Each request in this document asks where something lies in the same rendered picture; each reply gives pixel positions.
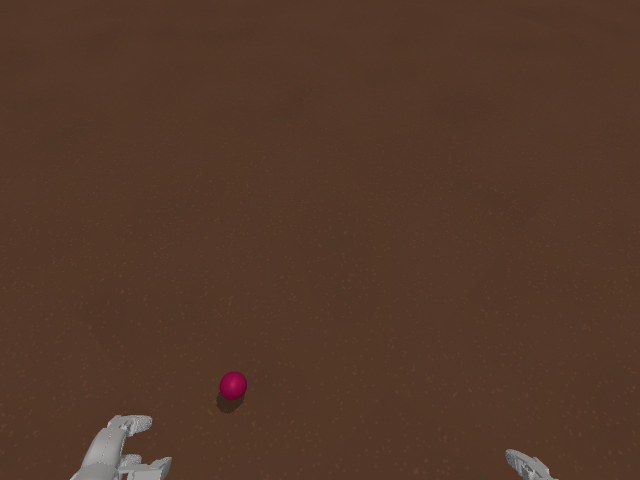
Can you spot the ball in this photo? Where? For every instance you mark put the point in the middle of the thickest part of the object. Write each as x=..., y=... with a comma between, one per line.
x=233, y=385

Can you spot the right robot hand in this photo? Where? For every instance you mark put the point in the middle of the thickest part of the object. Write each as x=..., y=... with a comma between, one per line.
x=527, y=467

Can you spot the left robot hand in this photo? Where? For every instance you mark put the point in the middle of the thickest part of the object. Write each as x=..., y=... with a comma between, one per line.
x=107, y=447

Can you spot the left robot arm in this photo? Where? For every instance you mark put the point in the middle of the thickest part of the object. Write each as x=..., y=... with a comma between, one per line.
x=97, y=471

